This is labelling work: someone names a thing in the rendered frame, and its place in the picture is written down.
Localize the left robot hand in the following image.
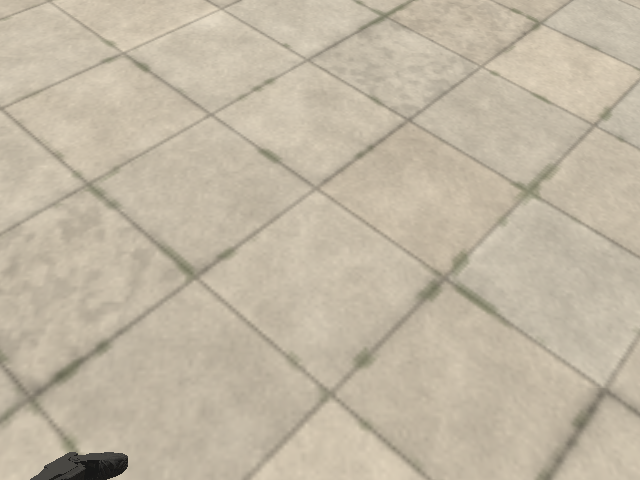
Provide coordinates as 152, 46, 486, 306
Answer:
30, 452, 128, 480

